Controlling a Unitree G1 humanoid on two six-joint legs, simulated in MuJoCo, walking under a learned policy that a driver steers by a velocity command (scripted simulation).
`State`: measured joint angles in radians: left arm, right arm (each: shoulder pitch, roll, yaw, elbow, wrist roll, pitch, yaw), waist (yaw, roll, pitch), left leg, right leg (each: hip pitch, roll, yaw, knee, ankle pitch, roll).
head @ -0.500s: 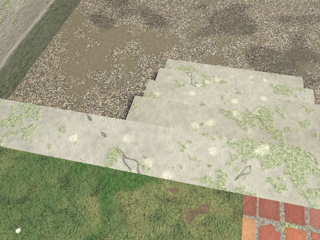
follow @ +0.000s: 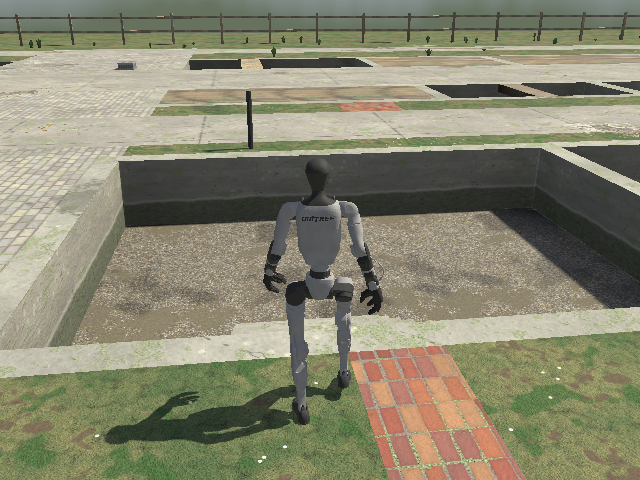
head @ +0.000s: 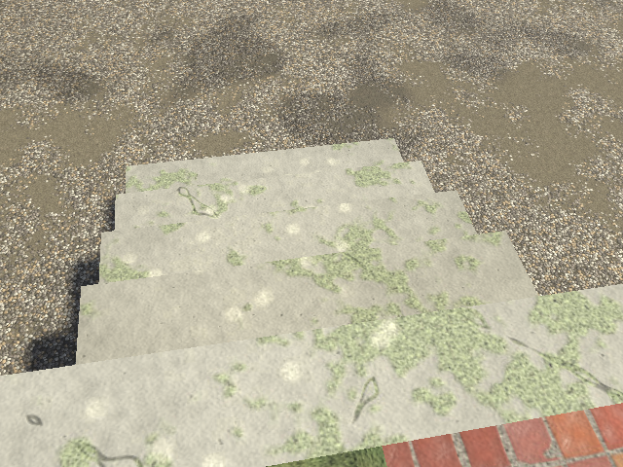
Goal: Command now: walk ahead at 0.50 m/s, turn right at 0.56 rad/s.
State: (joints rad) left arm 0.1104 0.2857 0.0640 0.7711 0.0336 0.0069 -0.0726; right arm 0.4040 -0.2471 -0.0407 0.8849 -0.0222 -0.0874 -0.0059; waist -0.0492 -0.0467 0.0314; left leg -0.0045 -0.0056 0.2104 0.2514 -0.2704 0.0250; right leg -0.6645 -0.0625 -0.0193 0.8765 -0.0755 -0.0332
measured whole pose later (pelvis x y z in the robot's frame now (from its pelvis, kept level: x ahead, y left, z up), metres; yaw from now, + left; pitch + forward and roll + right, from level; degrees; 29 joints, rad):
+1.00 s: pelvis +0.54 -0.09 +0.00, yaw -8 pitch +0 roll +0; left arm 0.16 0.28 0.02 0.71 0.04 -0.02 0.01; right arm 0.41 -0.26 -0.05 0.83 0.01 -0.03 0.01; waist -0.04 -0.04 0.04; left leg -0.16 -0.15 -0.07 0.34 -0.17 0.13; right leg -0.63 -0.09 0.07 0.91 -0.17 0.03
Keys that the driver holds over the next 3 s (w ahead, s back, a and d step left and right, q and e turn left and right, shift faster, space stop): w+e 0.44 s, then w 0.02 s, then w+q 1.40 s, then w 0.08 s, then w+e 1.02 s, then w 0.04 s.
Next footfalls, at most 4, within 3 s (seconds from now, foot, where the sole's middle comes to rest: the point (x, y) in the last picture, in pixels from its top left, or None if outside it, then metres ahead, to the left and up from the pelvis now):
0.16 right None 0.24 -0.10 -0.78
0.72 left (324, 415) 0.58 -0.05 -0.78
1.24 right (407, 350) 0.74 -0.25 -0.78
1.74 left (298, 305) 0.98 -0.01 -0.96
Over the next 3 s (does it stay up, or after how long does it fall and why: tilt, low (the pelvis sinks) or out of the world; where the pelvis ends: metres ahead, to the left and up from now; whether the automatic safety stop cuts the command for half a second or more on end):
stays up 1.59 0.09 -0.53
